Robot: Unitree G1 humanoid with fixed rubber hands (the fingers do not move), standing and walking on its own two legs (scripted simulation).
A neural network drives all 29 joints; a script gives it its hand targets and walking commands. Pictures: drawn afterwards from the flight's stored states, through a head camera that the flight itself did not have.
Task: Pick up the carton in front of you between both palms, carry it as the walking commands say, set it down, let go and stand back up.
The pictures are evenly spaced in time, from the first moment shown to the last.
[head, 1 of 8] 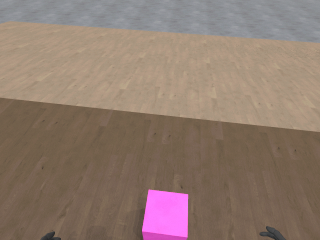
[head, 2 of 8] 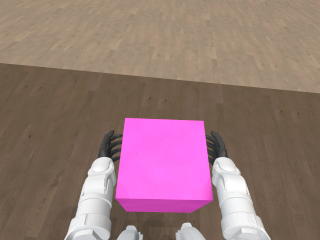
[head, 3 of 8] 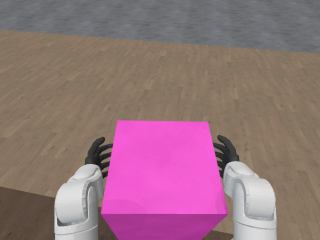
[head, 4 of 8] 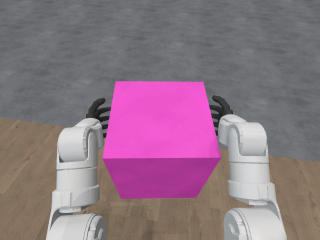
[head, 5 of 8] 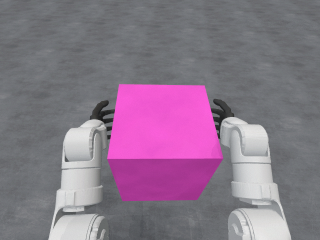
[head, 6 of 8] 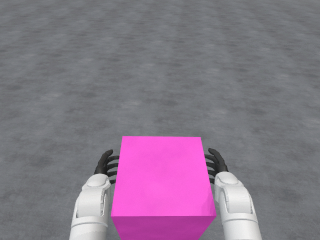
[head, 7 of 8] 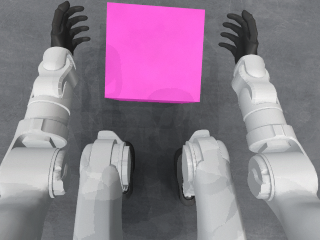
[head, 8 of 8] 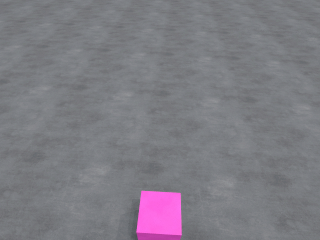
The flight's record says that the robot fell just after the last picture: no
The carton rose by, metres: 0.69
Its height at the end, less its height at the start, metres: -0.43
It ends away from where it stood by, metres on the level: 6.09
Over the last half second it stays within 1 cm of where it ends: yes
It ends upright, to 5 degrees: yes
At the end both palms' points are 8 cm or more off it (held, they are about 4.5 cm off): yes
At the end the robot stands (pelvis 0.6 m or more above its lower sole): yes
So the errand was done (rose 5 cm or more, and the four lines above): yes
